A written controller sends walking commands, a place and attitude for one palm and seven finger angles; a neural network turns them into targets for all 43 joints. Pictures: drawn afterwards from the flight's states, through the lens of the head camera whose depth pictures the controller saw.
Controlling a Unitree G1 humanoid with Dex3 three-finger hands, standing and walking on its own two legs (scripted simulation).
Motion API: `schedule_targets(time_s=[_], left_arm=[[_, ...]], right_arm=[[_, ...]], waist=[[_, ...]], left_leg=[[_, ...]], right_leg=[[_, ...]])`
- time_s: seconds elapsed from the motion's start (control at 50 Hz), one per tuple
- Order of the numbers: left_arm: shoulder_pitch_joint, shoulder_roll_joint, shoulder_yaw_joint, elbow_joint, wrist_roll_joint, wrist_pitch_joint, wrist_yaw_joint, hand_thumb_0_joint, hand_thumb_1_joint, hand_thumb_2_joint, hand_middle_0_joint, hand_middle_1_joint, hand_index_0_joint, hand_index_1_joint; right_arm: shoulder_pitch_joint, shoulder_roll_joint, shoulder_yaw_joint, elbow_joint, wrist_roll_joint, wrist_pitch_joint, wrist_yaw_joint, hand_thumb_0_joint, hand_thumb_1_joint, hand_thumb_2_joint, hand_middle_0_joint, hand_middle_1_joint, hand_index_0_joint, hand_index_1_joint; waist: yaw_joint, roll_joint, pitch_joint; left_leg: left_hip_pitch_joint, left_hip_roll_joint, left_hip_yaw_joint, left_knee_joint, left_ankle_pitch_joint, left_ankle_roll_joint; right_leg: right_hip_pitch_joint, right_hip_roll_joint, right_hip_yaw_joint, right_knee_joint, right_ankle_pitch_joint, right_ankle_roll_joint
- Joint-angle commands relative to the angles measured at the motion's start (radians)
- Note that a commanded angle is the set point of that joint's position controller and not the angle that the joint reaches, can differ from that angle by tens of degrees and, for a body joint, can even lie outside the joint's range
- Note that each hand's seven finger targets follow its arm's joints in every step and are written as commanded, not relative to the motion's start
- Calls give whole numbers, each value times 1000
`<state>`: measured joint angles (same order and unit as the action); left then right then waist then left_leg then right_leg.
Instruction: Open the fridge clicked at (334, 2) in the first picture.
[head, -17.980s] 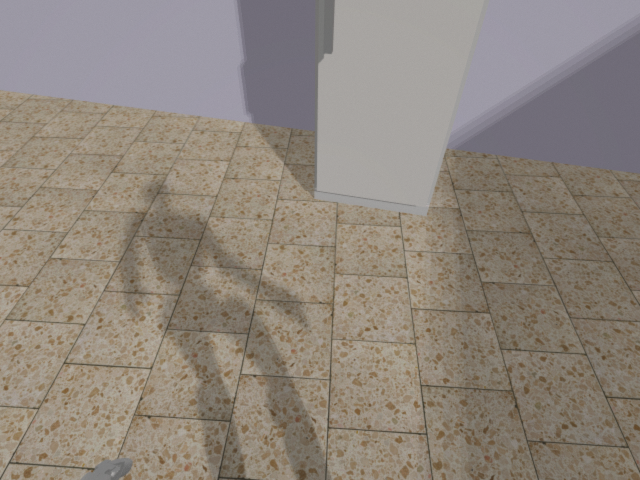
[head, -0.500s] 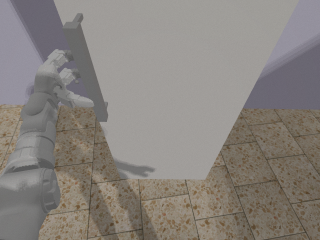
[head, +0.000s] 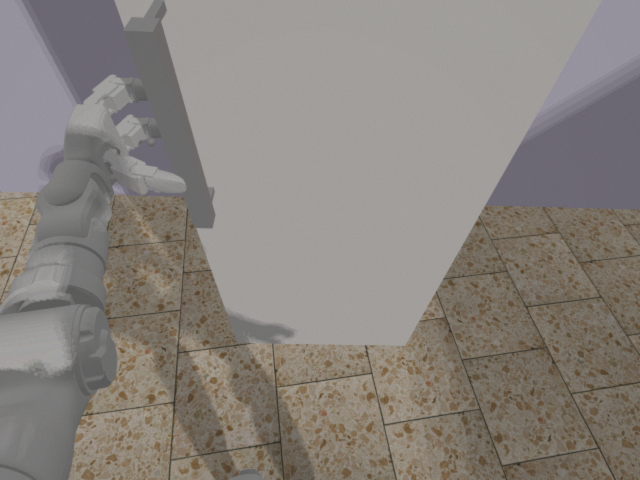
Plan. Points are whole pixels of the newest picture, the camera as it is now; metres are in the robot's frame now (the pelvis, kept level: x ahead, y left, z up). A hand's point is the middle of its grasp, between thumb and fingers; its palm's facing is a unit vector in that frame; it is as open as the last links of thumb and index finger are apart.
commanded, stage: slide the fingers in behind the handle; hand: left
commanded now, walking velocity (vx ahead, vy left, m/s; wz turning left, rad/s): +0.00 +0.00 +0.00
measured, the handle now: (185, 134) +0.51 +0.16 +0.15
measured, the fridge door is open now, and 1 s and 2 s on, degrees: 0 0 0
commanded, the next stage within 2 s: grip the handle and tug to test in 1.74 s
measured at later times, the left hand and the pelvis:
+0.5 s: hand (157, 154) +0.46 +0.18 +0.16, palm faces -0.02 -1.00 +0.01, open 14.0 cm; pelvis +0.00 +0.01 +0.00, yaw -1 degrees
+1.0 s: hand (176, 150) +0.47 +0.16 +0.16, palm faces -0.03 -1.00 +0.00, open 14.0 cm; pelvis +0.01 +0.00 +0.00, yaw -1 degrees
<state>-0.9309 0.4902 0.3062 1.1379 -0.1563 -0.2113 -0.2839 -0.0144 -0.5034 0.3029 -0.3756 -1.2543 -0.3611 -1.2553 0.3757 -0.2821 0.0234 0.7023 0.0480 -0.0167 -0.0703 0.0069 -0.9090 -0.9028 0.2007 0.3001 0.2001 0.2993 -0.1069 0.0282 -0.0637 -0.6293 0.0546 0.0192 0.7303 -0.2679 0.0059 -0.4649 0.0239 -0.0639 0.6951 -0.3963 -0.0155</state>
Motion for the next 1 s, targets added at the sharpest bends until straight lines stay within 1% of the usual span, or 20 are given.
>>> schedule_targets(time_s=[0.0, 0.02, 0.06, 0.12, 0.18, 0.26, 0.38, 0.48, 0.5, 0.52, 0.58, 0.6, 0.62, 0.68, 0.7, 0.76, 0.8, 0.86, 0.94, 0.98], left_arm=[[-524, 222, 31, -228, -25, -80, 8, 0, -500, 300, -300, -1200, -300, -1200], [-530, 203, 12, -232, -24, -80, 6, 0, -500, 300, -300, -1200, -300, -1200], [-506, 225, 34, -219, -24, -76, 5, 0, -500, 300, -300, -1200, -300, -1200], [-470, 239, 55, -262, -26, -85, 7, 0, -500, 300, -300, -1200, -300, -1200], [-453, 204, 32, -308, -32, -88, 3, 0, -500, 300, -300, -1200, -300, -1200], [-339, 182, 37, -314, -40, -66, 13, 0, -500, 300, -300, -1200, -300, -1200], [-379, 190, 39, -328, -32, -32, 37, 0, -500, 300, -300, -1200, -300, -1200], [-447, 124, -11, -406, -25, -74, 55, 0, -500, 300, -300, -1200, -300, -1200], [-429, 116, -15, -396, -32, -78, 56, 0, -500, 300, -300, -1200, -300, -1200], [-433, 126, -9, -388, -28, -77, 56, 0, -500, 300, -300, -1200, -300, -1200], [-421, 74, -44, -354, -32, -50, 51, 0, -500, 300, -300, -1200, -300, -1200], [-402, 62, -46, -355, -36, -46, 53, 0, -500, 300, -300, -1200, -300, -1200], [-369, 104, -8, -344, -32, -35, 58, 0, -500, 300, -300, -1200, -300, -1200], [-360, 112, -2, -363, -30, -18, 64, 0, -500, 300, -300, -1200, -300, -1200], [-343, 111, 4, -366, -33, -21, 71, 0, -500, 300, -300, -1200, -300, -1200], [-355, 137, 29, -414, -27, -30, 84, 0, -500, 300, -300, -1200, -300, -1200], [-333, 124, 16, -442, -30, -42, 86, 0, -500, 300, -300, -1200, -300, -1200], [-318, 82, -17, -457, -26, -45, 81, 0, -500, 300, -300, -1200, -300, -1200], [-319, 90, -13, -436, -36, -20, 74, 0, -500, 300, -300, -1200, -300, -1200], [-305, 70, -25, -451, -38, -9, 72, 0, -500, 300, -300, -1200, -300, -1200]], right_arm=[[80, -168, -59, -85, -3, -32, -9, 0, -900, -900, 200, 300, 200, 300], [71, -167, -58, -88, 0, -34, -8, 0, -900, -900, 200, 300, 200, 300], [76, -170, -59, -88, -2, -35, -6, 0, -900, -900, 200, 300, 200, 300], [71, -167, -62, -99, -2, -37, -5, 0, -900, -900, 200, 300, 200, 300], [60, -162, -62, -108, 1, -39, -2, 0, -900, -900, 200, 300, 200, 300], [46, -159, -62, -127, 4, -38, 2, 0, -900, -900, 200, 300, 200, 300], [34, -154, -60, -134, 9, -35, -2, 0, -900, -900, 200, 300, 200, 300], [28, -146, -62, -123, 4, -52, 0, 0, -900, -900, 200, 300, 200, 300], [33, -146, -61, -123, 3, -52, -2, 0, -900, -900, 200, 300, 200, 300], [27, -150, -63, -114, 5, -53, -1, 0, -900, -900, 200, 300, 200, 300], [25, -147, -62, -113, 6, -53, 3, 0, -900, -900, 200, 300, 200, 300], [28, -145, -63, -117, 4, -54, 4, 0, -900, -900, 200, 300, 200, 300], [24, -150, -64, -118, 3, -51, 6, 0, -900, -900, 200, 300, 200, 300], [16, -146, -60, -134, 5, -43, 9, 0, -900, -900, 200, 300, 200, 300], [23, -146, -60, -136, 3, -40, 8, 0, -900, -900, 200, 300, 200, 300], [16, -143, -62, -142, 1, -36, 12, 0, -900, -900, 200, 300, 200, 300], [13, -142, -62, -150, 2, -33, 11, 0, -900, -900, 200, 300, 200, 300], [2, -134, -65, -143, 6, -32, 14, 0, -900, -900, 200, 300, 200, 300], [2, -139, -66, -134, 8, -26, 11, 0, -900, -900, 200, 300, 200, 300], [-2, -135, -66, -140, 9, -24, 10, 0, -900, -900, 200, 300, 200, 300]], waist=[[-35, 44, -348], [-37, 48, -345], [-27, 51, -334], [-6, 66, -393], [-7, 67, -378], [20, 41, -341], [5, -3, -272], [-5, 76, -334], [-10, 44, -343], [-10, 54, -345], [-11, 38, -331], [-6, 38, -343], [13, 25, -354], [18, 24, -354], [18, -15, -351], [24, -4, -369], [22, -8, -372], [20, 38, -357], [12, -5, -327], [20, 10, -331]], left_leg=[[410, -30, -64, -52, 149, 38], [410, -29, -62, -57, 137, 37], [398, -27, -65, -60, 120, 34], [420, -30, -58, -57, 158, 36], [432, -26, -56, -62, 156, 33], [409, -27, -46, -74, 146, 33], [365, -30, -34, -82, 120, 41], [469, -25, -58, -73, 146, 28], [465, -26, -56, -67, 160, 33], [477, -23, -60, -68, 163, 30], [466, -26, -60, -71, 166, 29], [467, -30, -55, -63, 188, 32], [454, -30, -54, -65, 197, 30], [437, -34, -42, -67, 219, 32], [421, -36, -43, -63, 229, 37], [426, -39, -33, -60, 252, 37], [427, -40, -29, -58, 266, 40], [459, -38, -28, -57, 269, 34], [430, -41, -25, -66, 242, 40], [437, -42, -24, -71, 244, 38]], right_leg=[[-103, 20, 33, -124, 235, 4], [-112, 21, 37, -126, 231, 7], [-113, 22, 33, -126, 212, 5], [-74, 22, 37, -118, 253, 4], [-81, 25, 30, -119, 246, 3], [-63, 26, 25, -122, 245, 3], [-52, 21, 36, -137, 251, 9], [-99, 25, 27, -123, 227, 1], [-82, 25, 26, -124, 237, 1], [-97, 25, 28, -121, 243, 1], [-98, 23, 23, -121, 255, 3], [-80, 22, 20, -118, 273, 1], [-63, 22, 23, -114, 293, 1], [-31, 20, 27, -113, 335, 2], [-9, 20, 23, -113, 345, 2], [13, 20, 34, -111, 397, 6], [31, 21, 34, -112, 409, 5], [-2, 24, 36, -116, 408, 3], [11, 22, 37, -129, 409, 8], [16, 21, 36, -130, 411, 5]])
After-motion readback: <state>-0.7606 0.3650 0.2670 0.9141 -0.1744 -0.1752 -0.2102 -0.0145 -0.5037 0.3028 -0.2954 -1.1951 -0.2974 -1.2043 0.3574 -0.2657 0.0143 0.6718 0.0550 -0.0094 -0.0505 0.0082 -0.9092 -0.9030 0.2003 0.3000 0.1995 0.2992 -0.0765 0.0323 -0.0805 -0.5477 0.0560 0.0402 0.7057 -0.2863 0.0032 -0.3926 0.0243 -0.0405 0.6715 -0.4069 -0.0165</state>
